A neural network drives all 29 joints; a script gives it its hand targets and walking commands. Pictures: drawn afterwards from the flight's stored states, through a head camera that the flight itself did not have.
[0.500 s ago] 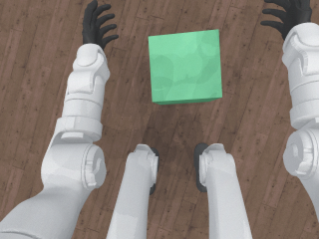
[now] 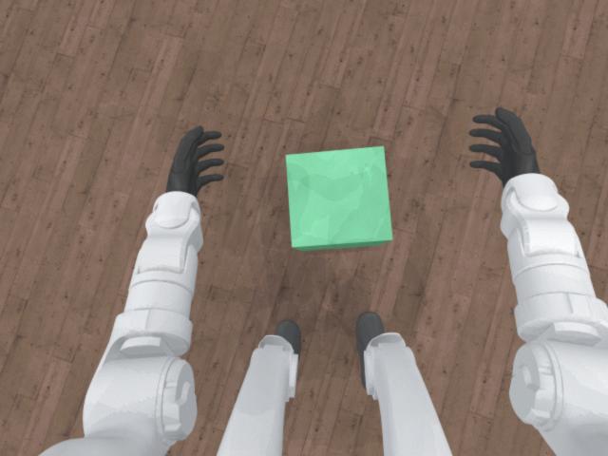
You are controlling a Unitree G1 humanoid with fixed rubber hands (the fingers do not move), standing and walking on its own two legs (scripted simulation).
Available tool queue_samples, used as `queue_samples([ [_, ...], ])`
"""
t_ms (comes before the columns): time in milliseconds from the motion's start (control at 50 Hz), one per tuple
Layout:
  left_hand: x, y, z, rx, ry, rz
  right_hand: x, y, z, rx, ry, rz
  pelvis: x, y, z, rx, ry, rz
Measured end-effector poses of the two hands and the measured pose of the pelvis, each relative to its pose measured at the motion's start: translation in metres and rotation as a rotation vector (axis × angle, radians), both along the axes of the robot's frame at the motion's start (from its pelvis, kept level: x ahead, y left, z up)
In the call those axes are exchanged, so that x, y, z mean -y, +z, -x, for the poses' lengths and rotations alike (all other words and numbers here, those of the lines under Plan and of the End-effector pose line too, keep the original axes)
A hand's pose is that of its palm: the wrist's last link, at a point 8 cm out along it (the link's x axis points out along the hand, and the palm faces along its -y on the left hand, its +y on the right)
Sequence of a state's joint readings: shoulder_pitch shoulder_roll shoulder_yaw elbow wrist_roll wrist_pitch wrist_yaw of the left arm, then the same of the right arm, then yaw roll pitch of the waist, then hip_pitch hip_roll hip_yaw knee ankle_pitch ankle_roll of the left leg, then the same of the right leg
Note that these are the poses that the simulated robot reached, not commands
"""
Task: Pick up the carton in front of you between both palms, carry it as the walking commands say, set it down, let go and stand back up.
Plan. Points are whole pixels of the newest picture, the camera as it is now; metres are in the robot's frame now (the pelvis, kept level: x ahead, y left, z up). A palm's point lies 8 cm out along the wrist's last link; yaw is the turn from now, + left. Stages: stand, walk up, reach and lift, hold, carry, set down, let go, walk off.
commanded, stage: let go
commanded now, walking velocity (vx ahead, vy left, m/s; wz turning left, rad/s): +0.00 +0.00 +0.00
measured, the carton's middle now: (337, 205) +0.48 -0.01 -0.55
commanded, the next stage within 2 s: stand in 1.08 s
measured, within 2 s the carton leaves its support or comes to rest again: neither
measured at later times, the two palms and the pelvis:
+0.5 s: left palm (76, 330) +0.27 +0.24 +0.01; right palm (586, 324) +0.28 -0.22 +0.00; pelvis +0.06 +0.01 +0.09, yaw -1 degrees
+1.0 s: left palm (45, 389) +0.23 +0.24 +0.03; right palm out of the picture +0.22 -0.22 +0.03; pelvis +0.06 +0.02 +0.10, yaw +0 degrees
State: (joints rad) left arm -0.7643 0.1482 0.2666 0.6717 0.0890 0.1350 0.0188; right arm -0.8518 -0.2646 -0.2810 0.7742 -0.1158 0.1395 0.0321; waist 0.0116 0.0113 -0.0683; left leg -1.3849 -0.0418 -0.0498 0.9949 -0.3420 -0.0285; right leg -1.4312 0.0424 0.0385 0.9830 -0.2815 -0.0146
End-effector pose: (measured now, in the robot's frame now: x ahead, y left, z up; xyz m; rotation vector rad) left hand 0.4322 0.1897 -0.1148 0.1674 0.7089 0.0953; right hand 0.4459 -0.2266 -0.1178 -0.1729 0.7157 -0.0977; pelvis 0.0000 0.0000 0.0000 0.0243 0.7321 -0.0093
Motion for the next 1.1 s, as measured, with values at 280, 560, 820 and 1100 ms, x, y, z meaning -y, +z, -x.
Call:
queue_samples([
  [280,-0.032,0.072,0.079,-0.047,-0.028,-0.002,0.000,0.070,0.083,-0.028,0.002,-0.008,-0.007,0.054,-0.042,0.212,0.000,0.016],
  [560,-0.055,0.132,0.177,-0.070,-0.011,0.004,-0.008,0.129,0.183,-0.059,0.003,-0.011,-0.016,0.094,-0.066,0.531,0.004,0.031],
  [820,-0.058,0.149,0.202,-0.077,-0.034,0.009,-0.009,0.151,0.222,-0.077,0.016,-0.014,-0.017,0.100,-0.067,0.776,0.005,0.036],
  [1100,-0.056,0.149,0.203,-0.100,-0.018,-0.029,-0.004,0.146,0.225,-0.088,0.008,0.004,-0.014,0.097,-0.065,0.820,0.010,0.033],
])
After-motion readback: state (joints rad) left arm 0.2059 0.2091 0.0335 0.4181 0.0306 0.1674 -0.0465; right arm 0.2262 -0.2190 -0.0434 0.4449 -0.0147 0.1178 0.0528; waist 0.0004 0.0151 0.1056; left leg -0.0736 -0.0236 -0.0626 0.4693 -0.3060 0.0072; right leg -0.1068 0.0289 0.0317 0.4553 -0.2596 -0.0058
